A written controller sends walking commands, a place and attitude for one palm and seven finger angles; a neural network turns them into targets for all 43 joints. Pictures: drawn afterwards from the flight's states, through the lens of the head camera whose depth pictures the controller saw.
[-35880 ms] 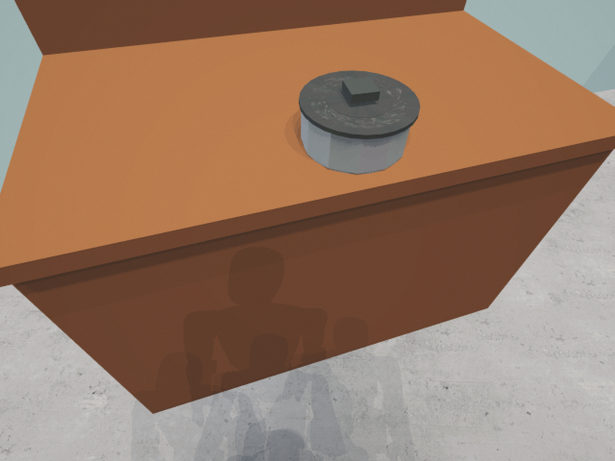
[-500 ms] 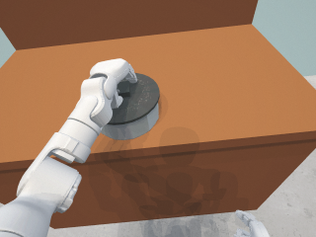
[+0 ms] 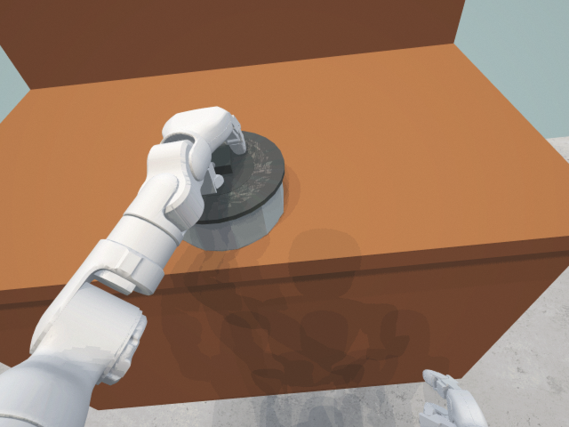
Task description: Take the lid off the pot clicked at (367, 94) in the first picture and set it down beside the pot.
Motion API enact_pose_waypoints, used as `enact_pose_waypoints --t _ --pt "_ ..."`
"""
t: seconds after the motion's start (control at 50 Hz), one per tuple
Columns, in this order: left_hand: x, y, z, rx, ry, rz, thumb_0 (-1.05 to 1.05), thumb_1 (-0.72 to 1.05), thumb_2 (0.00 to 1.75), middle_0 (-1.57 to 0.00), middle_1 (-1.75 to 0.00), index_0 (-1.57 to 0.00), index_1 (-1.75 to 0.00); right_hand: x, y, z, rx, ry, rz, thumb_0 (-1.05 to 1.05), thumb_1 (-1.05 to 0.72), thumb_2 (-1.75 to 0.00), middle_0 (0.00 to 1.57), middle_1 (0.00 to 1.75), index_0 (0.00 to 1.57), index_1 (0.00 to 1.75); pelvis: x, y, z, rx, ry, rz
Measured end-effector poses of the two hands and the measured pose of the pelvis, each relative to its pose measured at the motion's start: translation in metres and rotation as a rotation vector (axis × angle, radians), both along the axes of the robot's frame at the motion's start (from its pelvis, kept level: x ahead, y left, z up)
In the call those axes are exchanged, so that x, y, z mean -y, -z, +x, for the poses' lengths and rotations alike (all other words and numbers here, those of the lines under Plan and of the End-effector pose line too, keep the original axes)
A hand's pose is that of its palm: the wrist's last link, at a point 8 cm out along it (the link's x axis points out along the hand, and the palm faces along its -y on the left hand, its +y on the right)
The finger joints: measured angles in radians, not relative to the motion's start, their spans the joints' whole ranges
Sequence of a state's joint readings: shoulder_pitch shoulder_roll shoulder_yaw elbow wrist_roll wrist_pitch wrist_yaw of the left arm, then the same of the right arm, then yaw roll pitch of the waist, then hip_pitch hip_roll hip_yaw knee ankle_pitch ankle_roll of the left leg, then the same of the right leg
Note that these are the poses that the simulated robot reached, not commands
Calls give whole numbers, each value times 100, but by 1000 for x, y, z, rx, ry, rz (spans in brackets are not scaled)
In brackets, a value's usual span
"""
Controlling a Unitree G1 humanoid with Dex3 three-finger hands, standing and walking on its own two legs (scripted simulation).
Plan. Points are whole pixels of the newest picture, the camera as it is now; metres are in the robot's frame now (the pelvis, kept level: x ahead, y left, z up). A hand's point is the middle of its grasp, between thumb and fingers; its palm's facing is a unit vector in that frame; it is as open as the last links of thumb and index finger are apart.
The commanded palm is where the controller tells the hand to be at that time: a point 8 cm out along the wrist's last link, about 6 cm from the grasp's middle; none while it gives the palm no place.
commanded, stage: close the fingers and squeeze the knob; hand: left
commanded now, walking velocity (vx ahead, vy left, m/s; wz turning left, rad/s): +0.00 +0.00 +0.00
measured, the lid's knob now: (215, 161) +0.47 +0.11 +0.15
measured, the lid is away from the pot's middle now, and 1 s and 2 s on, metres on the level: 0.00 0.00 0.00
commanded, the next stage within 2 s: lift the lid straight up in 0.74 s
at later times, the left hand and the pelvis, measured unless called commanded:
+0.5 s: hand (212, 167) +0.43 +0.11 +0.16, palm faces -0.20 -0.11 -0.97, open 7.5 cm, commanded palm +0.41 +0.12 +0.23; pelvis +0.00 +0.00 +0.00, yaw +0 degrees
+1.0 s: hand (211, 165) +0.43 +0.11 +0.17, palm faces -0.19 -0.11 -0.98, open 6.6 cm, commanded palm +0.41 +0.12 +0.24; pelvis +0.00 +0.00 +0.00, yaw +0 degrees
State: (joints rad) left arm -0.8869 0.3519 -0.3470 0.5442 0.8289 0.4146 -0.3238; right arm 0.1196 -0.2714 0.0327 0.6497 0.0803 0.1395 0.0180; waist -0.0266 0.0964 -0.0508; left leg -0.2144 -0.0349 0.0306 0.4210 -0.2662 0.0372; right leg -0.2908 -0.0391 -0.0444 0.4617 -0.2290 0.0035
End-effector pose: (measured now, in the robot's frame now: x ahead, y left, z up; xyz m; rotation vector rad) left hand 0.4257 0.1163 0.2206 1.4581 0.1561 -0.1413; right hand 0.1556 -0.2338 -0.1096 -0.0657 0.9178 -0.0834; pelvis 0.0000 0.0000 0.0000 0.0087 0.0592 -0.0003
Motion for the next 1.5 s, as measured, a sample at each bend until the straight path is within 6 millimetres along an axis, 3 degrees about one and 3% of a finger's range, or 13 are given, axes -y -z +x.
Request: enact_pose_waypoints --t 0.22,0.54,0.9,1.26,1.5 --pt "0 1 0 -12 2 -6 0 3 120 -65 -59 -77 -65 6 1 -2 -6 7 -6 1 -91 -90 19 30 19 30 2 0 1 2 0 0" --pt "0 1 -2 -13 6 -6 0 6 120 -62 -59 -83 -68 1 -1 5 9 -6 -4 1 -91 -90 19 30 19 30 1 0 0 3 -2 -1" --pt "0 0 -4 -5 17 -10 1 9 118 -60 -59 -91 -74 1 1 -5 3 9 0 1 -91 -90 19 30 19 30 -2 0 -1 8 4 -1" --pt "3 -19 -7 21 38 0 0 9 114 -64 -62 -100 -77 -3 -1 5 39 -18 0 1 -91 -90 19 30 19 30 -1 -1 -3 16 -2 0" --pt "8 -41 -5 48 29 11 0 8 114 -65 -62 -100 -77 -2 -1 1 44 -22 -1 1 -91 -90 19 30 19 30 2 -1 -7 17 -4 4"
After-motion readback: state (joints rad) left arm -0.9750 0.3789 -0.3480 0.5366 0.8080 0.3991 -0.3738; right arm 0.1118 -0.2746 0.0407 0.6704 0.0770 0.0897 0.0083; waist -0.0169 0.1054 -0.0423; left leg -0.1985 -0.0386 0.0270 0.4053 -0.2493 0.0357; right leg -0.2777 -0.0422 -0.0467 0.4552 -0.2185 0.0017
